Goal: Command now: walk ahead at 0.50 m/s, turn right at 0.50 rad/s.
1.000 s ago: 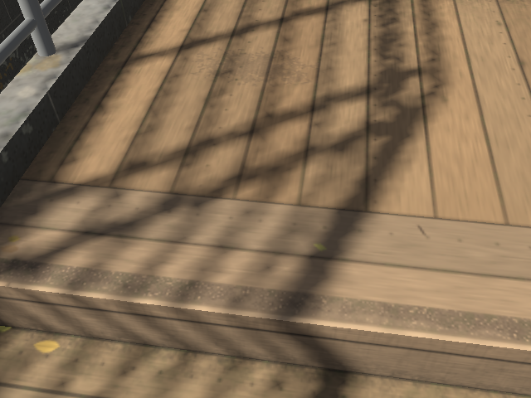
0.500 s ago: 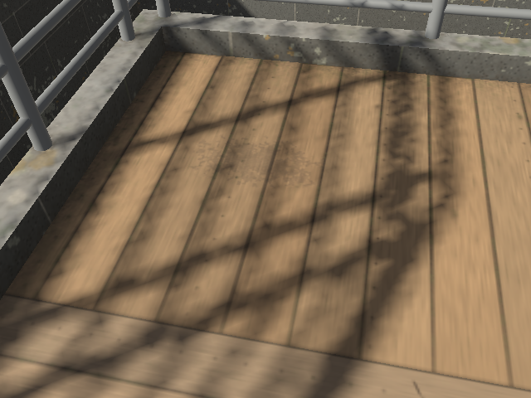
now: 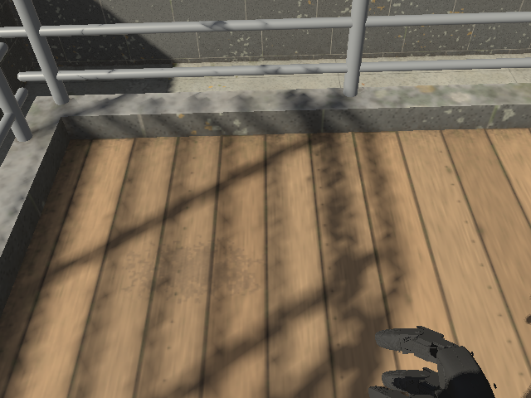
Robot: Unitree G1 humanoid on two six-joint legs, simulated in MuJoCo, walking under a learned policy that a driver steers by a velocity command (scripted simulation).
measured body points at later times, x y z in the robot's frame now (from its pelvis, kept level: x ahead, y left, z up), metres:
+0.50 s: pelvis +0.27 -0.07 +0.09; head +0.28 -0.08 +0.54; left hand +0.55 +0.06 +0.01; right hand +0.20 -0.27 -0.06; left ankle +0.08 +0.10 -0.61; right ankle +0.33 -0.19 -0.62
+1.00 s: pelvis +0.54 -0.15 +0.10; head +0.57 -0.17 +0.55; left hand +0.71 +0.06 -0.04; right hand +0.62 -0.49 +0.04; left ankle +0.70 -0.12 -0.62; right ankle +0.34 -0.19 -0.58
